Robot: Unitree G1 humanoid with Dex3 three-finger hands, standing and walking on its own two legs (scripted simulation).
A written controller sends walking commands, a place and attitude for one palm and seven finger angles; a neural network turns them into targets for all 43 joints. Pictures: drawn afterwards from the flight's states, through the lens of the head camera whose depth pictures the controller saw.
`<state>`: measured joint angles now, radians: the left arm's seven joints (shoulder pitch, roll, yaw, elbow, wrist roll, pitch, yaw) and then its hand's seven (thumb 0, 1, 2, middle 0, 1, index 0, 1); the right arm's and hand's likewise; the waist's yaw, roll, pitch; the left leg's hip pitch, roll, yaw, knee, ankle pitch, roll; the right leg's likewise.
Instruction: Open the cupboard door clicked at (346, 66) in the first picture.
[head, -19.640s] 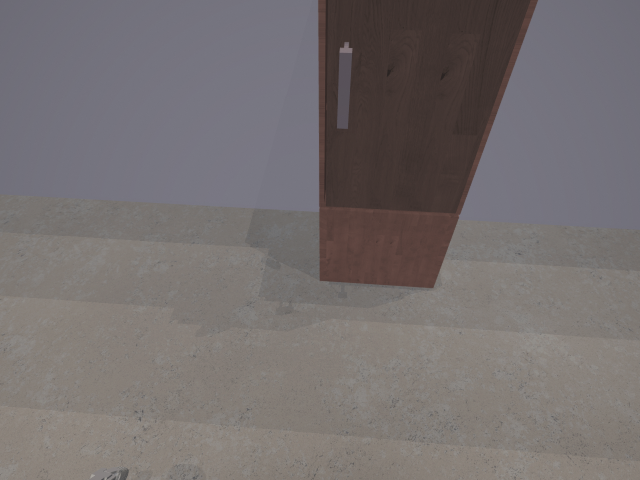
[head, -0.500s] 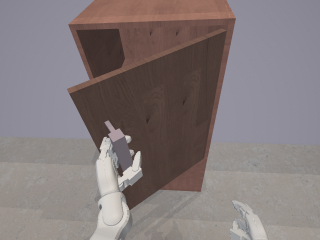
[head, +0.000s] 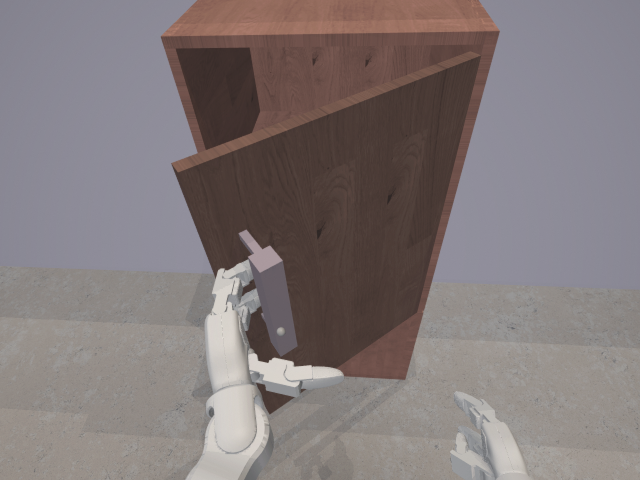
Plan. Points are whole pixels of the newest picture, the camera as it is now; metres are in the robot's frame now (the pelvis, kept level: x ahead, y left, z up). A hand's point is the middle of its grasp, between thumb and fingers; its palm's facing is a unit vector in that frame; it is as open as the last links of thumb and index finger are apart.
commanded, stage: open thumb and fingers to let go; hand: left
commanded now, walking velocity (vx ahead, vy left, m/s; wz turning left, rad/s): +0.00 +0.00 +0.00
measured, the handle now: (266, 295) +0.32 +0.09 +0.09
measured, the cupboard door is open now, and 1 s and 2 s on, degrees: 39 43 43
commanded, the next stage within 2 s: slide the hand sideways off the handle in 0.10 s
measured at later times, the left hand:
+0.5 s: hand (297, 379) +0.21 +0.04 +0.10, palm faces -0.15 -0.99 +0.02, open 16.4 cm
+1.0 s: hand (251, 393) +0.19 +0.08 +0.09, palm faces -0.07 -1.00 +0.01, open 16.0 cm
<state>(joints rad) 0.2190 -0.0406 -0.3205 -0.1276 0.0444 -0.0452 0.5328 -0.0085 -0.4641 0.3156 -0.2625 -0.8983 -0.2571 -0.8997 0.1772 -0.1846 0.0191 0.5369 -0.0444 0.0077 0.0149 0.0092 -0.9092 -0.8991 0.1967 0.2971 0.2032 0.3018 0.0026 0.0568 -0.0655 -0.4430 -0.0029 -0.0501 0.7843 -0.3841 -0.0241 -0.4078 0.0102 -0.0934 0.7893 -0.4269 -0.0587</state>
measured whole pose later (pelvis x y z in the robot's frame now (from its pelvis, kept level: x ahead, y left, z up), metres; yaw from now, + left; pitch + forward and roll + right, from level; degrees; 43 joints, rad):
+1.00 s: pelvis +0.00 +0.01 -0.01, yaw -2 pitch +4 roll +0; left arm 0.55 0.09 -0.24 -0.38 -0.05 -0.16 0.06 -0.01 -0.50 0.30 -0.20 -0.33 -0.21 -0.33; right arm 0.25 -0.21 0.04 0.40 -0.01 -0.04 0.01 0.01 -0.91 -0.90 0.20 0.30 0.20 0.30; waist 0.01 0.04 -0.07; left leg -0.50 0.00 -0.01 0.85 -0.42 -0.01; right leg -0.47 0.01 -0.05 0.85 -0.45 -0.04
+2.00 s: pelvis +0.00 +0.03 -0.01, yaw -1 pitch +3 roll -1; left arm 0.65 0.23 0.06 -0.55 -0.24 -0.08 -0.15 -0.01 -0.48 0.31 -0.15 -0.30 -0.15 -0.30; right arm 0.27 -0.22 0.05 0.45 0.04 -0.17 -0.07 0.01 -0.91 -0.90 0.20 0.30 0.20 0.30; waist 0.04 0.06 -0.10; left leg -0.49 -0.01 -0.03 0.87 -0.43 0.01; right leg -0.43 0.01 -0.08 0.83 -0.44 -0.02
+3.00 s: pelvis +0.02 +0.02 +0.04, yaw -2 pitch -5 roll +0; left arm 0.48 0.34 0.31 -0.41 -0.07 -0.07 0.11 0.01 0.88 0.89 -0.20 -0.30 -0.21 -0.30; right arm 0.19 -0.22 0.02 0.64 0.00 -0.09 -0.08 0.01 -0.91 -0.90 0.20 0.30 0.20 0.30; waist 0.07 0.06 0.03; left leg -0.09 -0.01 0.00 0.42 -0.25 0.01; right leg -0.06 0.01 -0.04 0.41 -0.26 -0.02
